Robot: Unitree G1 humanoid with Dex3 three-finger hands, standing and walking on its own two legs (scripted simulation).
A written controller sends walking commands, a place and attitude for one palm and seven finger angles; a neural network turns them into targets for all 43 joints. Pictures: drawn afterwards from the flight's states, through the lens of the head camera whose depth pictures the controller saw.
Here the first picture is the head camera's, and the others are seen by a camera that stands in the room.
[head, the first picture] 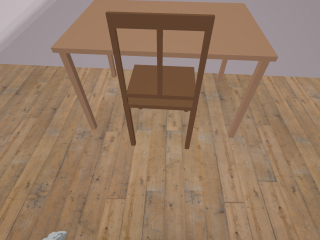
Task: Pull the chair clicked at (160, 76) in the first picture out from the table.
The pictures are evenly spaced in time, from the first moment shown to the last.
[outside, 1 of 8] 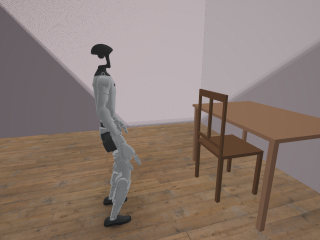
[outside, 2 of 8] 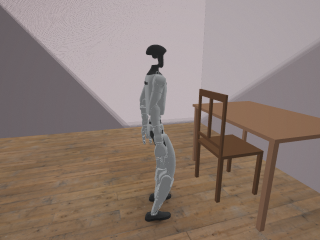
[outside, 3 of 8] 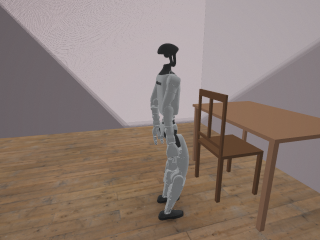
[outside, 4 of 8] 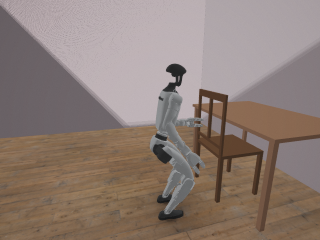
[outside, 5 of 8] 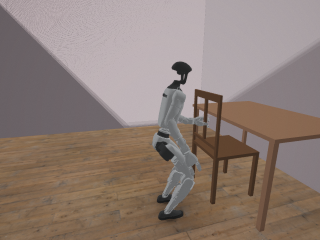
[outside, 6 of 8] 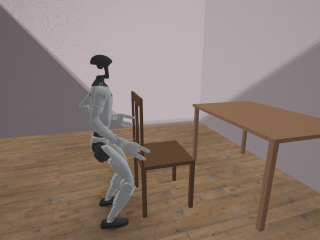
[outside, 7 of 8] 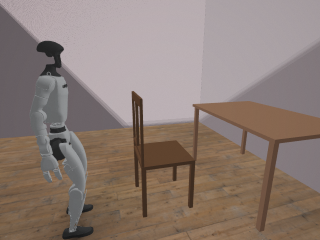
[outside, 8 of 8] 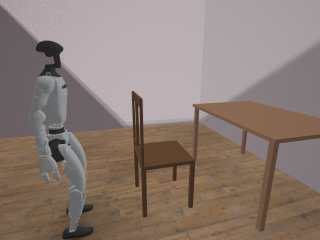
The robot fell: no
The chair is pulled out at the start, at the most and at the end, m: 0.00 0.65 0.65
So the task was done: yes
